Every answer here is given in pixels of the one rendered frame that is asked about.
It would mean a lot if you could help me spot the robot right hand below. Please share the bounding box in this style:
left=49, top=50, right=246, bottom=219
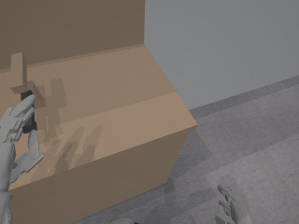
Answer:
left=215, top=184, right=252, bottom=224

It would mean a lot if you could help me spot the tap lever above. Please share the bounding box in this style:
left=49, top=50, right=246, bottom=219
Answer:
left=21, top=90, right=37, bottom=134

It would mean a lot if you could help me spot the counter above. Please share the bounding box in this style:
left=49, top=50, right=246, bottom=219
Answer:
left=0, top=0, right=198, bottom=224

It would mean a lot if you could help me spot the robot left forearm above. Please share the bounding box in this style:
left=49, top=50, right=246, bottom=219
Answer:
left=0, top=191, right=13, bottom=224

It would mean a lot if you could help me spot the robot left hand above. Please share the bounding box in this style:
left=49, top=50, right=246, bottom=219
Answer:
left=0, top=94, right=44, bottom=192

